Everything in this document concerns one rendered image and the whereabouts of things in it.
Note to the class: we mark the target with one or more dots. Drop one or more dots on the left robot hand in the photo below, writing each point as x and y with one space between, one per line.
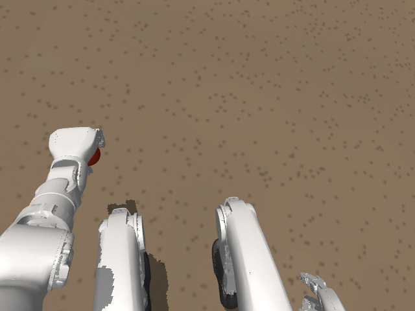
80 142

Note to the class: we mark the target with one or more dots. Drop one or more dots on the right robot hand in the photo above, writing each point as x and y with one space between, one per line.
327 298

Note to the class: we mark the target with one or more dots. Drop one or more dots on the ball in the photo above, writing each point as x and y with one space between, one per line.
95 157

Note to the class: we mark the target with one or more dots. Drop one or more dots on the right robot foot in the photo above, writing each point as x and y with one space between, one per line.
228 301

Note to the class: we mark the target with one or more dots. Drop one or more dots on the left robot arm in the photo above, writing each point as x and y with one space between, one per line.
36 250

